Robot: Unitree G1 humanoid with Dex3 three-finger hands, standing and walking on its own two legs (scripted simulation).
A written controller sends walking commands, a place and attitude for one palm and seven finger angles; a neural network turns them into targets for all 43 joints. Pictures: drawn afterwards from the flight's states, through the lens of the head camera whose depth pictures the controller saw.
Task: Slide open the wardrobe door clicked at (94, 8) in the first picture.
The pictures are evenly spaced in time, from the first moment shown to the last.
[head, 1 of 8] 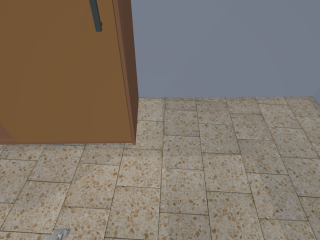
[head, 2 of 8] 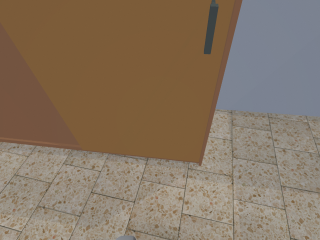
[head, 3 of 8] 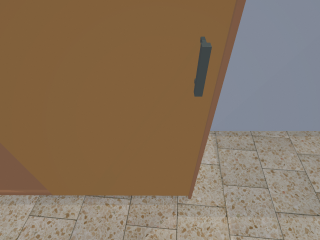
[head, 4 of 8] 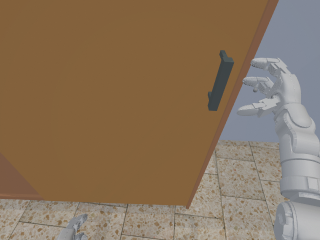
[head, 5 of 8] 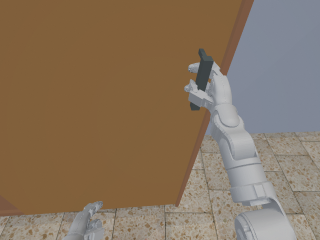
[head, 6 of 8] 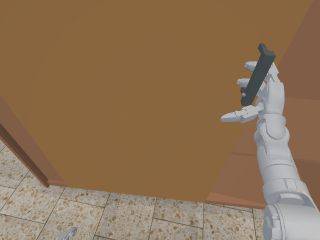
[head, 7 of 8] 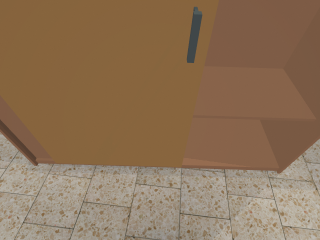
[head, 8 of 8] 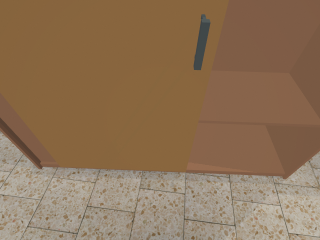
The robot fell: no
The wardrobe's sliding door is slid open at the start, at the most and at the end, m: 0.00 0.68 0.67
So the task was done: yes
